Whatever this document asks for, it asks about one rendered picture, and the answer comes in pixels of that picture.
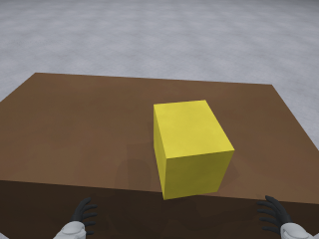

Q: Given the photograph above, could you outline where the robot left hand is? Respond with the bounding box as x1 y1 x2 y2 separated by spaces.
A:
69 197 98 236

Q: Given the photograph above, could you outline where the robot right hand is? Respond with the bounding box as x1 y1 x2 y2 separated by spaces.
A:
256 195 294 236

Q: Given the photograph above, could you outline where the left robot forearm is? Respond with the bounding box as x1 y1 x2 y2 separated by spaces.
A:
53 221 87 239

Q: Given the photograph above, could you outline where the carton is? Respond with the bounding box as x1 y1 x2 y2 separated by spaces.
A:
154 100 234 200

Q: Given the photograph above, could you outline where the pedestal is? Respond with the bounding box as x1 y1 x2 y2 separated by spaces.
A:
0 73 319 239

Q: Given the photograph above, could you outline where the right robot forearm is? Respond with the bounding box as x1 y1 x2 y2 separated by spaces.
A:
280 222 315 239

